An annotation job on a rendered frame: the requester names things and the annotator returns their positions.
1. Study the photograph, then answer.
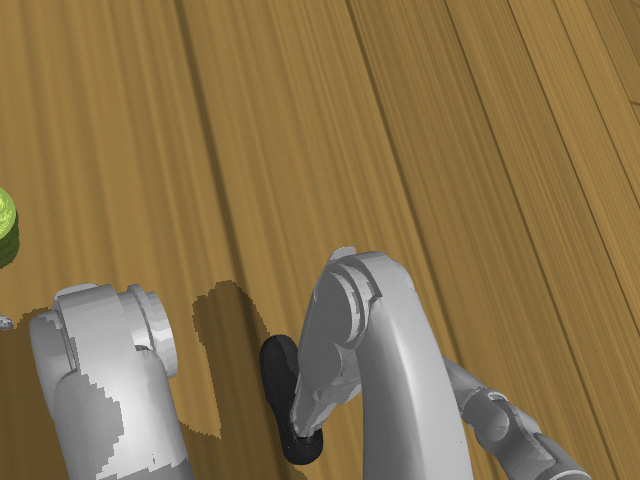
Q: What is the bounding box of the right robot foot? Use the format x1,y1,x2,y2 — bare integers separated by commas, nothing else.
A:
259,335,323,465

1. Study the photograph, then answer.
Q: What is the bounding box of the cup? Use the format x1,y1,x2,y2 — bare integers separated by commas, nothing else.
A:
0,187,20,268

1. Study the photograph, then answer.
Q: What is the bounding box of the right robot hand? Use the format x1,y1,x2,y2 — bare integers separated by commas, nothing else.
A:
442,355,489,418

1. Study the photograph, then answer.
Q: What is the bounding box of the right robot arm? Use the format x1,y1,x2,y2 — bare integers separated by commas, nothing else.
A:
462,389,592,480

